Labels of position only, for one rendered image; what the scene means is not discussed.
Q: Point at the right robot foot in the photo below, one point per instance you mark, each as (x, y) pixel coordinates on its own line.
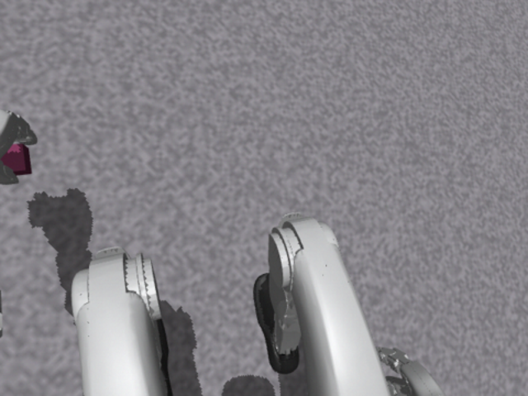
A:
(281, 363)

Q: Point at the left robot foot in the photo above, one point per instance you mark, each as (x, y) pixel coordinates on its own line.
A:
(164, 346)

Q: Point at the left robot hand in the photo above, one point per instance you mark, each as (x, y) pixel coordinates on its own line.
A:
(12, 128)

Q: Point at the right robot hand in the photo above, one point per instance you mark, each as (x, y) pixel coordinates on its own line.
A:
(416, 380)

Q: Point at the small box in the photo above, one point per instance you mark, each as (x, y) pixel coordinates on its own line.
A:
(18, 159)

